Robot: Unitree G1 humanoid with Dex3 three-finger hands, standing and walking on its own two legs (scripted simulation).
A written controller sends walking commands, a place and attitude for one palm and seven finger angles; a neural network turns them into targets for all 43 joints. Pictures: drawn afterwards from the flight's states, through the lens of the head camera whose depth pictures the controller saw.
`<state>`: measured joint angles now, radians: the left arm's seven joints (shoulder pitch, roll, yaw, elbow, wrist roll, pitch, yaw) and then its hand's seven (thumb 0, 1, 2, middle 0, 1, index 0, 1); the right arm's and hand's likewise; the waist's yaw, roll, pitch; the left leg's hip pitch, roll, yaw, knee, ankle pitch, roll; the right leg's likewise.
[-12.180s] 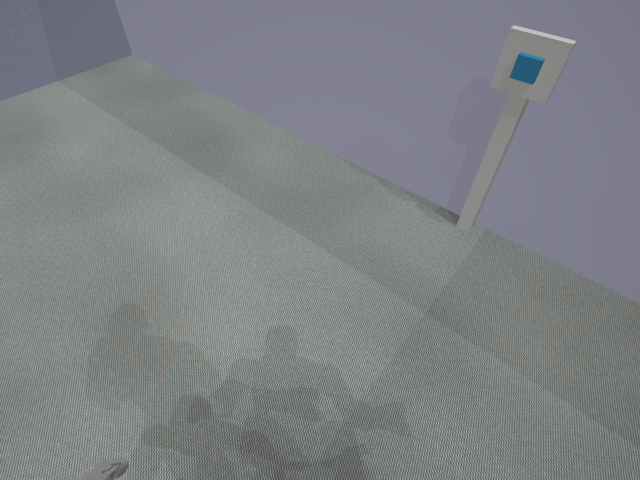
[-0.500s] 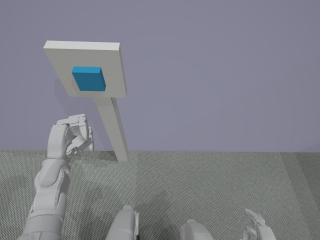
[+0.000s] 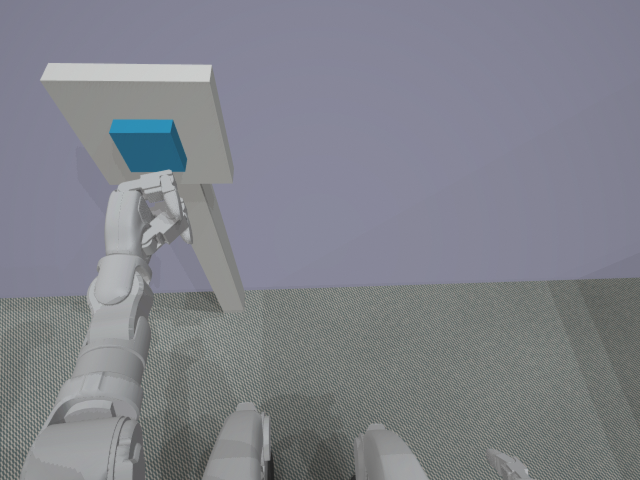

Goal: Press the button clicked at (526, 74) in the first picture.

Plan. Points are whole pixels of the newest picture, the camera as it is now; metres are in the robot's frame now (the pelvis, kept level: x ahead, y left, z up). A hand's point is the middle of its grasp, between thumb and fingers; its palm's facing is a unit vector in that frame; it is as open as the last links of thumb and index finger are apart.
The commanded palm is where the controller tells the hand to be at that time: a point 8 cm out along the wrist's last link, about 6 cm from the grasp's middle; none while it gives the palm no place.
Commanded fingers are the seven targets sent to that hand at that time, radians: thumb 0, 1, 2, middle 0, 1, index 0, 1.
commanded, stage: aim a knuckle at the button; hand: left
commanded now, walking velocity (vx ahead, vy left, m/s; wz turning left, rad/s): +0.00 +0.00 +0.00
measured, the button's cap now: (151, 144) +0.51 +0.23 +0.08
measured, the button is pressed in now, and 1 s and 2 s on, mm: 0 0 11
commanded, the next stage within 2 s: press the button with the knuckle in 0.66 s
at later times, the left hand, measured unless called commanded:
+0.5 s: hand (184, 224) +0.41 +0.18 +0.04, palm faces +0.06 -1.00 -0.02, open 3.1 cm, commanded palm +0.39 +0.22 +0.05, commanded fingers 0.00 0.90 0.90 -1.30 -1.50 -1.30 -1.50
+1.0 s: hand (179, 212) +0.43 +0.18 +0.05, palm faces +0.06 -1.00 -0.02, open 3.1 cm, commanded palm +0.41 +0.23 +0.05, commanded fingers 0.00 0.90 0.90 -1.30 -1.50 -1.30 -1.50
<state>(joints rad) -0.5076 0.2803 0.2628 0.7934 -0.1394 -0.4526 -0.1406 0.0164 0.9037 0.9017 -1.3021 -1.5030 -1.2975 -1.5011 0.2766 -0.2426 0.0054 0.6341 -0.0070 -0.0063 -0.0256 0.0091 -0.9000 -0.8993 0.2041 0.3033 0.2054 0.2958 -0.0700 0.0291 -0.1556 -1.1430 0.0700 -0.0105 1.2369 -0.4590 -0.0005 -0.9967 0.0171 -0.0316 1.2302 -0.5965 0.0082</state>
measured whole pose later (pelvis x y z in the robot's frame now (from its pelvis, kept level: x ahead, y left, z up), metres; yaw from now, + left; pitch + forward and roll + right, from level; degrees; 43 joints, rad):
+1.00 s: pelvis +0.00 +0.00 +0.00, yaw +0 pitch +21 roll -3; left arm -0.56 0.30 0.28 0.86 -0.14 -0.49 -0.15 0.02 0.90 0.90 -1.30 -1.50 -1.30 -1.50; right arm 0.28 -0.24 0.00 0.65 0.00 0.03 -0.03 0.01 -0.90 -0.90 0.20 0.30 0.21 0.30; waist -0.07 0.03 -0.15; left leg -1.15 0.07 -0.02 1.24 -0.46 0.00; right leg -1.00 0.02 -0.04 1.23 -0.60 0.01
